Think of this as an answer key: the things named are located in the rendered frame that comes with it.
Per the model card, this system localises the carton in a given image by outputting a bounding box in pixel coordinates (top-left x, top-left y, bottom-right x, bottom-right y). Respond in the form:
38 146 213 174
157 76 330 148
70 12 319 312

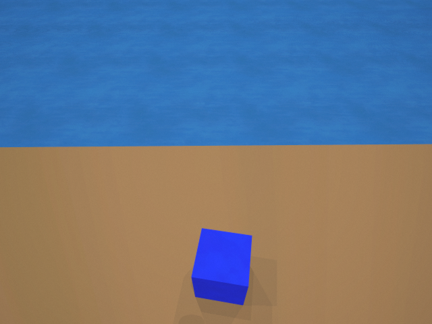
191 228 252 305

